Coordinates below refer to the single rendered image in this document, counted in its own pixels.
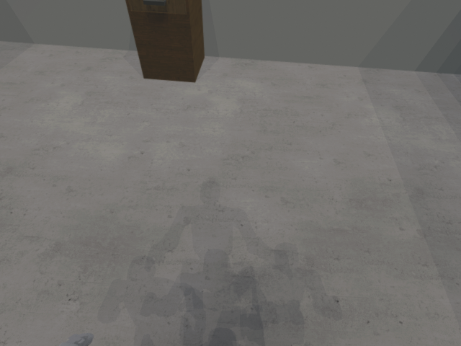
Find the cabinet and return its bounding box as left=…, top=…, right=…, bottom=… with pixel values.
left=125, top=0, right=205, bottom=82

